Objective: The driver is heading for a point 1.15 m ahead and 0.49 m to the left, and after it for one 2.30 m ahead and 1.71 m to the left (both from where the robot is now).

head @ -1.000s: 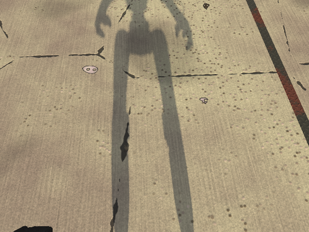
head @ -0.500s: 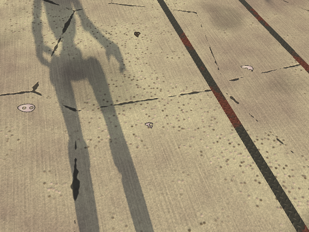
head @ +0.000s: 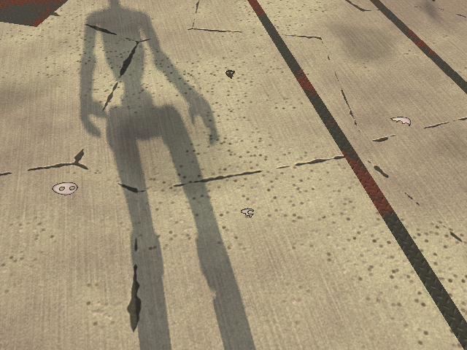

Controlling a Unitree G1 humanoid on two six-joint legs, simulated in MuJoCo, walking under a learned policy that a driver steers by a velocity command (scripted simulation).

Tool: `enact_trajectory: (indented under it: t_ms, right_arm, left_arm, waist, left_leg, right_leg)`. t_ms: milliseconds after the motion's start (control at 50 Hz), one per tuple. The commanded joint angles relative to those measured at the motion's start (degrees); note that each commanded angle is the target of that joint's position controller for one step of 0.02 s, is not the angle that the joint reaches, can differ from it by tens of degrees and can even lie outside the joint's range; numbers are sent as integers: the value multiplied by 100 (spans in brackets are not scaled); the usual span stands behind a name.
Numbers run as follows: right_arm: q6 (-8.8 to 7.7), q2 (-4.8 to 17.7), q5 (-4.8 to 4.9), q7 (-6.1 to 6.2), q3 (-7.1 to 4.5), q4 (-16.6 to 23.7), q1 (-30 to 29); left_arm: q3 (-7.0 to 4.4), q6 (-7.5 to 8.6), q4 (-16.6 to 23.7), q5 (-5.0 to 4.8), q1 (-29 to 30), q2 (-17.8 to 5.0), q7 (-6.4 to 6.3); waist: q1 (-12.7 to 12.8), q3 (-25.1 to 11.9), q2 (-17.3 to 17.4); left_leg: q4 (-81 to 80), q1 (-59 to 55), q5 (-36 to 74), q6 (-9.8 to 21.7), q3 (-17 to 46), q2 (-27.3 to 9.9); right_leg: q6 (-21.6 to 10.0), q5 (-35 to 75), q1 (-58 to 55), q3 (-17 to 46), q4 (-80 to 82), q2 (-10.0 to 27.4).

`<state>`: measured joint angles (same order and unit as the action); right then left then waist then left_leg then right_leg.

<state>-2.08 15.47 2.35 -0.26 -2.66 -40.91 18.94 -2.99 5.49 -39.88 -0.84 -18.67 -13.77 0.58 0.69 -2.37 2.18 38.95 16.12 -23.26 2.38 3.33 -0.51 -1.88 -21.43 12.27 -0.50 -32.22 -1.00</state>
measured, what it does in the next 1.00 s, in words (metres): walks ahead, turning left: left foot, then right foot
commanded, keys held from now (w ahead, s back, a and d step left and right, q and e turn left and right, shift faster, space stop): w+q+shift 0.72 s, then w+shift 0.28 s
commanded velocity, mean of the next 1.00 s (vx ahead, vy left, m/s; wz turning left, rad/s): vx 0.91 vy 0.00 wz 0.72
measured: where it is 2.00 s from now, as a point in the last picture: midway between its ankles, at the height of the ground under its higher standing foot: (42, 143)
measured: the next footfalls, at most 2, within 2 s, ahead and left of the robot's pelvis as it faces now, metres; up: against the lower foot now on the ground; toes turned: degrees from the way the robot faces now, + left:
left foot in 0.40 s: +0.40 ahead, +0.18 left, +0.00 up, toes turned +21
right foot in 0.84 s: +0.85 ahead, +0.26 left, +0.00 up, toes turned +47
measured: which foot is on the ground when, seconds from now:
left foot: up 0.00-0.38, down 0.40-0.84, up 0.86-1.00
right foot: down 0.00-0.40, up 0.42-0.82, down 0.84-1.00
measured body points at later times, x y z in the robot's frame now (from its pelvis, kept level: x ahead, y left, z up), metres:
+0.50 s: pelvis +0.31 +0.11 -0.02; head +0.34 +0.12 +0.42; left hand +0.30 +0.40 -0.13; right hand +0.54 -0.09 -0.12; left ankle +0.37 +0.17 -0.73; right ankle +0.18 -0.11 -0.59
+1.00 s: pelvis +0.72 +0.29 +0.01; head +0.72 +0.31 +0.45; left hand +0.59 +0.56 -0.10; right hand +0.99 +0.18 -0.10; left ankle +0.56 +0.29 -0.61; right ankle +0.82 +0.23 -0.73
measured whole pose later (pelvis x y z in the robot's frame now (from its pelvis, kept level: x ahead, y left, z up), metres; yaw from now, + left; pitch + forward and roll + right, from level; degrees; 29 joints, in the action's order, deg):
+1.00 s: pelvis +0.72 +0.29 +0.01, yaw +45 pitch +0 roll -3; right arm -3.7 16.0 1.7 -0.5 -1.5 -43.0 15.1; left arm -3.9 7.0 -39.8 0.6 -17.2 -16.4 1.1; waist 1.3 2.5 1.5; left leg 74.6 22.4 -19.9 6.0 5.3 2.1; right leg -1.0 -11.1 15.5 0.2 -26.6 -3.9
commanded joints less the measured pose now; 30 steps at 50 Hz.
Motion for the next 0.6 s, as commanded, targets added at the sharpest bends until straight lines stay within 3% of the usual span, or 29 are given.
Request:
enact_trajectory:
  t_ms: [20, 40, 80, 120, 200, 260, 280, 320, 340, 360, 380, 400, 420, 440, 460, 480, 500, 520, 540, 580, 600]
  right_arm:
    - [-352, 415, 170, 17, -14, 1202, -1773]
    - [-374, 410, 220, -4, -36, 1108, -1480]
    - [-297, 278, 93, -64, 0, 976, -1212]
    - [-175, 271, 61, -178, -21, 891, -1103]
    - [-81, 217, -6, -278, 39, 1073, -1583]
    - [-147, 48, -14, -398, 137, 1255, -2218]
    - [-174, 48, 2, -438, 135, 1278, -2273]
    - [-181, 319, 39, -454, 14, 1323, -2182]
    - [-150, 512, 74, -442, -83, 1287, -1805]
    - [-93, 809, 117, -425, -240, 1100, -910]
    - [-9, 1305, 117, -377, -483, 726, 482]
    - [111, 1585, 101, -249, -638, 331, 1418]
    - [81, 1953, -37, -179, -620, 501, 801]
    - [-33, 1490, -141, -167, -499, 687, 854]
    - [-152, 1197, -202, -165, -448, 579, 1016]
    - [-263, 1127, -207, -207, -411, 512, 743]
    - [-324, 909, -220, -232, -340, 572, 256]
    - [-337, 873, -274, -201, -323, 677, -110]
    - [-321, 773, -237, -174, -295, 704, -311]
    - [-321, 657, -93, -93, -234, 617, -285]
    - [-331, 682, -62, -36, -225, 569, -217]
  left_arm:
    - [-426, 198, -92, 109, -1696, -1167, 7]
    - [-336, 208, -3, 146, -1486, -905, -15]
    - [-227, 163, 25, 161, -1120, -650, -11]
    - [-118, 122, -30, 168, -824, -401, -13]
    - [-104, 148, -218, 204, -529, -585, -98]
    - [-116, 137, -451, 165, -706, -807, -178]
    - [-128, 124, -500, 165, -680, -944, -184]
    - [-193, 60, -575, 186, -754, -1321, -211]
    - [-237, -17, -558, 190, -692, -1496, -240]
    - [-282, -100, -479, 202, -490, -1639, -252]
    - [-314, -119, -315, 163, -173, -1708, -241]
    - [-253, -12, -171, 116, -45, -1444, -248]
    - [67, 214, 208, 154, -673, -334, -143]
    - [96, 518, 498, -16, -247, -679, -85]
    - [35, 610, 744, -213, 630, -956, -100]
    - [66, 624, 836, -200, 763, -844, -137]
    - [71, 565, 711, -22, 691, -765, -171]
    - [48, 465, 644, 32, 367, -749, -136]
    - [17, 350, 589, 67, 262, -819, -117]
    - [4, 215, 649, 183, 487, -826, -132]
    - [32, 208, 823, 275, 901, -789, -144]
  waist:
    - [1052, 662, -1271]
    - [814, 717, -896]
    - [530, 592, -587]
    - [323, 709, -688]
    - [263, 1240, -645]
    - [427, 1459, -491]
    - [356, 1442, -509]
    - [74, 1021, -937]
    - [-261, 680, -1241]
    - [-799, 143, -1456]
    - [-1472, -558, -1397]
    - [-1737, -730, -658]
    - [-505, -1033, 1628]
    - [-863, -2160, 1039]
    - [-962, -1136, 322]
    - [-510, -294, -495]
    - [-149, 17, -827]
    - [190, 204, -550]
    - [316, 428, -366]
    - [329, 731, -348]
    - [214, 930, -361]
  left_leg:
    - [2396, 4561, -297, 135, 470, 21]
    - [3017, 4956, 104, 251, 732, -67]
    - [3483, 5061, 669, 291, 755, -254]
    - [3540, 4621, 1073, 167, 575, -445]
    - [2804, 4044, 1951, -118, -21, -469]
    - [1417, 3179, 2525, 111, -700, -454]
    - [1007, 2732, 2513, 278, -924, -310]
    - [802, 2016, 2145, 553, -1394, 205]
    - [815, 1612, 1789, 663, -1506, 423]
    - [904, 666, 1454, 802, -1514, 594]
    - [574, -1181, 1523, 1024, -1310, 708]
    - [35, -3166, 1653, 1141, -378, 423]
    - [-672, -4449, 375, 2096, 2794, -884]
    - [-2046, -4640, -2028, 2421, 4893, -1414]
    - [-2613, -3804, -2051, 1993, 4789, -1346]
    - [-2706, -2612, -1407, 1822, 4318, -1232]
    - [-2614, -1600, -668, 1691, 3654, -957]
    - [-2650, -841, -292, 1725, 3180, -660]
    - [-2775, -340, -105, 1719, 2835, -444]
    - [-2897, 438, 408, 1646, 2202, -182]
    - [-2954, 838, 865, 1597, 1894, -5]
  right_leg:
    - [-1289, -2060, -2860, 3831, 2050, 2340]
    - [-1173, -1738, -2982, 3401, 1932, 2287]
    - [-892, -754, -2873, 2370, 1958, 2120]
    - [-597, 321, -2204, 1290, 2126, 1806]
    - [-390, 1455, -1048, -251, 2579, 1425]
    - [-241, 2027, -834, -913, 2918, 1364]
    - [-193, 3059, -899, -1139, 2820, 1353]
    - [-149, 6572, -1538, -1301, 2047, 1472]
    - [-139, 8010, -1843, -1327, 1352, 1589]
    - [-160, 8925, -1841, -1321, 218, 1686]
    - [-128, 8923, -1186, -1221, -1274, 1610]
    - [114, 5329, 548, -1068, -3358, 1012]
    - [348, -865, 2900, -323, -5946, -193]
    - [70, -535, 3508, 1109, -6265, -131]
    - [-80, -80, 3765, 1073, -5904, 70]
    - [-123, 243, 3604, 1000, -5301, 266]
    - [-112, 441, 3110, 1021, -4879, 511]
    - [-24, 554, 2724, 1080, -4623, 619]
    - [86, 554, 2608, 1010, -4383, 700]
    - [298, 735, 2396, 745, -3628, 766]
    - [399, 1119, 2269, 545, -3060, 689]
Velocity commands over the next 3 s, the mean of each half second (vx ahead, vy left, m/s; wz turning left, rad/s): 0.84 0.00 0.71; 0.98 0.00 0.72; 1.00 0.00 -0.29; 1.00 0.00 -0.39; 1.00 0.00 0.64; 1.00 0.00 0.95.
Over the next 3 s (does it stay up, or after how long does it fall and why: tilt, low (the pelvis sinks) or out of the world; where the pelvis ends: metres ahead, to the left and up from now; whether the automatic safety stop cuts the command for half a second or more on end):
stays up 2.13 1.36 0.00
